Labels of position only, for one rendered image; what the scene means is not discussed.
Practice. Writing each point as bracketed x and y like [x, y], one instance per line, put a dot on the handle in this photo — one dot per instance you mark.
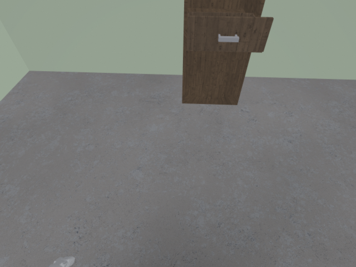
[228, 38]

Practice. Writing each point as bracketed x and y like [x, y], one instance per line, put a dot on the drawer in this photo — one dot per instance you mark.
[203, 29]

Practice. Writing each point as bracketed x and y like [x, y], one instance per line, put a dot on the cabinet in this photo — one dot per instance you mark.
[211, 77]

